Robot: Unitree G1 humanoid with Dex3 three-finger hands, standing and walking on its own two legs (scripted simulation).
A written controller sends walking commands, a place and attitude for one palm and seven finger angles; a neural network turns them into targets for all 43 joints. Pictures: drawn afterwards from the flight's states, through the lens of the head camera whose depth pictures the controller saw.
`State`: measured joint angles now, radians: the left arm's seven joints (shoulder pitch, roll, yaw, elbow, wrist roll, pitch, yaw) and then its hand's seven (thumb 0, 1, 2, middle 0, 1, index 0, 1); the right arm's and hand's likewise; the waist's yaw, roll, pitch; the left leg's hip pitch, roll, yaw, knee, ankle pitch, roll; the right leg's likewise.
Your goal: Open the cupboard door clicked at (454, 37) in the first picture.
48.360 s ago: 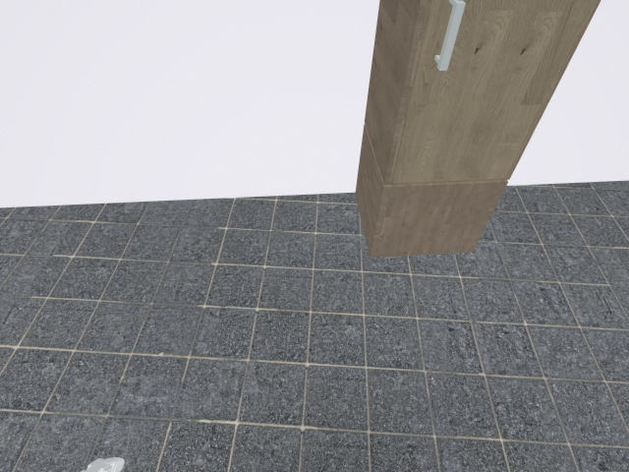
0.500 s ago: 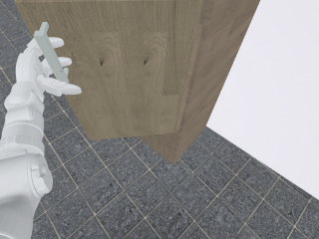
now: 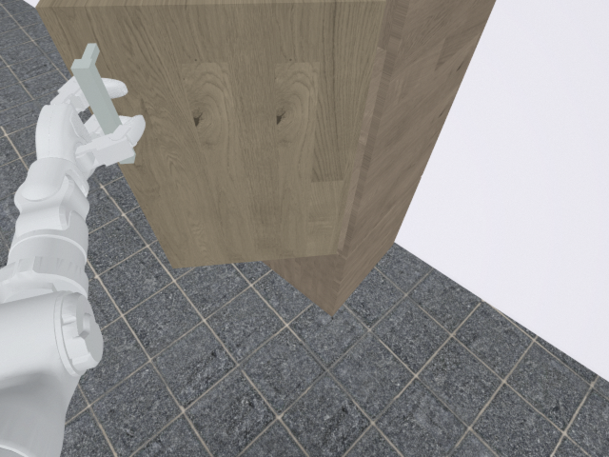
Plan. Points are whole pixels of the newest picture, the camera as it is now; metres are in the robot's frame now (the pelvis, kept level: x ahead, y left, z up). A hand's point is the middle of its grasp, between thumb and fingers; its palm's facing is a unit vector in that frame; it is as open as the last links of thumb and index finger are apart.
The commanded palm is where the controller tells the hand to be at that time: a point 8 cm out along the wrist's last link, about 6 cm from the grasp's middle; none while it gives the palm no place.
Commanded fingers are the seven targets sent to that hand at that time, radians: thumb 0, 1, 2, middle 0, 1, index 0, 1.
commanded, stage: close the thumb around the handle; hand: left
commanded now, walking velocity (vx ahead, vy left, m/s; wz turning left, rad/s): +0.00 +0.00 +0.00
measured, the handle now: (110, 107) +0.54 +0.24 +0.15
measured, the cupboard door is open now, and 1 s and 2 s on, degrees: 47 73 89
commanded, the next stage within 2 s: pull the door open along its arc in 0.18 s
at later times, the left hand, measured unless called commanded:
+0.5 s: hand (125, 138) +0.48 +0.21 +0.15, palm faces +0.08 -1.00 +0.00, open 5.5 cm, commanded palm +0.43 +0.26 +0.15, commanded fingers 0.00 0.90 0.90 -0.40 -1.35 -0.40 -1.35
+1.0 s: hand (162, 223) +0.35 +0.14 +0.15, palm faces +0.38 -0.92 +0.06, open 6.0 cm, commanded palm +0.29 +0.19 +0.15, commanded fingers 0.00 0.90 0.90 -0.40 -1.35 -0.40 -1.35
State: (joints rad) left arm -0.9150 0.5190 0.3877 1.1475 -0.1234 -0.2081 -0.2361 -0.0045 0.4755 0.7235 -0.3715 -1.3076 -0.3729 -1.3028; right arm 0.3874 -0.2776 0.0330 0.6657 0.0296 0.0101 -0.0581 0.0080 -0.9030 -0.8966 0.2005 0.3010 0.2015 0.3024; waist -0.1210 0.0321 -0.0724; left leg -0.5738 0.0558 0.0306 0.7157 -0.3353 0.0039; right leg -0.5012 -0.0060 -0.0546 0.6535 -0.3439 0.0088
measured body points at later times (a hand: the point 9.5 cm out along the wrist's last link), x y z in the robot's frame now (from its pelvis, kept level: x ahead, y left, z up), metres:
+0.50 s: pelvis +0.01 +0.00 +0.00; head +0.06 +0.00 +0.45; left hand +0.47 +0.26 +0.15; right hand +0.02 -0.27 -0.12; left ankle +0.01 +0.11 -0.72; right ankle -0.02 -0.13 -0.72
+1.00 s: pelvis +0.02 -0.01 +0.01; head +0.00 -0.03 +0.46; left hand +0.32 +0.19 +0.15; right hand +0.23 -0.22 -0.06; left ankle +0.01 +0.11 -0.72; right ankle -0.02 -0.13 -0.72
